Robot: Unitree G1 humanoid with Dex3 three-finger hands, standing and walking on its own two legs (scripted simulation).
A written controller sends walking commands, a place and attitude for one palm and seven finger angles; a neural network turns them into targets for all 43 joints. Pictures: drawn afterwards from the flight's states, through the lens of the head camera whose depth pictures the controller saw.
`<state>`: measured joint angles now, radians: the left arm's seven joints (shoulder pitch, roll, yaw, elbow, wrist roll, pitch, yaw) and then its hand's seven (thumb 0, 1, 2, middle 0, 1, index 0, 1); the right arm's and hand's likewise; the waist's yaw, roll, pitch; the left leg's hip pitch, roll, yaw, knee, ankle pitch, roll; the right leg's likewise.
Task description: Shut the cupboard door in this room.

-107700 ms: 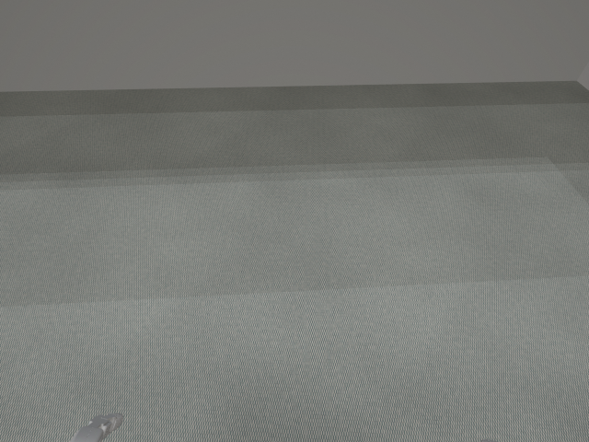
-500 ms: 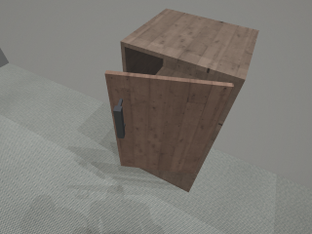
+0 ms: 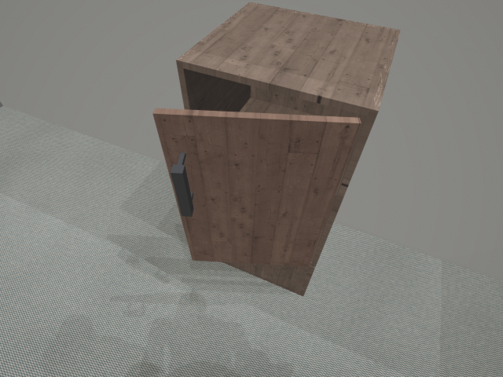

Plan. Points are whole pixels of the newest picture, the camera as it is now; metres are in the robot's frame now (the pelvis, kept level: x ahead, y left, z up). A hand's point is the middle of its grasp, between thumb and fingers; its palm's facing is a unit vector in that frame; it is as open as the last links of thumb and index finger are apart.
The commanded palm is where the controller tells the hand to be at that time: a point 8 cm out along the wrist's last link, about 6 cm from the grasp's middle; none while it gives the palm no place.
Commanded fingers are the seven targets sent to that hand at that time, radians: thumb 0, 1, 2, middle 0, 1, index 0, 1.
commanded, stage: come to a stop and stand still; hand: left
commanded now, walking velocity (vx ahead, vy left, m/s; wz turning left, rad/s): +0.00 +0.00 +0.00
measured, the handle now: (185, 185) +0.50 +0.18 -0.04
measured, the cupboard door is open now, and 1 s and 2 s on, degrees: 21 21 21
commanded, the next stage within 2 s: look again from close up in 0.62 s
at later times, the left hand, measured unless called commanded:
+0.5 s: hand out of the picture -0.03 +0.20 -0.17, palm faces +0.01 -0.98 -0.20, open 7.3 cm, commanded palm none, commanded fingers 0.00 0.90 0.90 -0.20 -0.30 -0.20 -0.30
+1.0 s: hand out of the picture -0.04 +0.18 -0.17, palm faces +0.03 -0.99 -0.16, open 7.4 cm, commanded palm none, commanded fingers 0.00 0.90 0.90 -0.20 -0.30 -0.20 -0.30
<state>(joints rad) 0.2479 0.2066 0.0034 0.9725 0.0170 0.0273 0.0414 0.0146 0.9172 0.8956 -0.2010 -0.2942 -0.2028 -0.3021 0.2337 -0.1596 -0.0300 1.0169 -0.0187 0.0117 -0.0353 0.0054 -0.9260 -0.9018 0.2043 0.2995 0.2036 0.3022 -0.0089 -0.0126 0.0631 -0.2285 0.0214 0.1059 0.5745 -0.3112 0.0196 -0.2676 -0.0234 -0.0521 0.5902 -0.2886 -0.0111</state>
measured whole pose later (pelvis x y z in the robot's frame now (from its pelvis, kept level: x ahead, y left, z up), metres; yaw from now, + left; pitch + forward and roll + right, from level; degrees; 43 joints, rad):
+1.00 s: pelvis -0.03 +0.02 +0.01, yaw +0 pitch +0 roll +0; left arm 0.33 0.12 0.00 1.05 0.02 0.00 0.04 0.01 0.91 0.90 -0.20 -0.29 -0.20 -0.30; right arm 0.27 -0.14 -0.02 1.09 -0.02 0.01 -0.01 0.01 -0.92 -0.90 0.20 0.30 0.20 0.30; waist 0.00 -0.01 0.04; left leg -0.26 -0.02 0.10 0.47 -0.21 0.06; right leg -0.28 -0.04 -0.04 0.47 -0.18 0.02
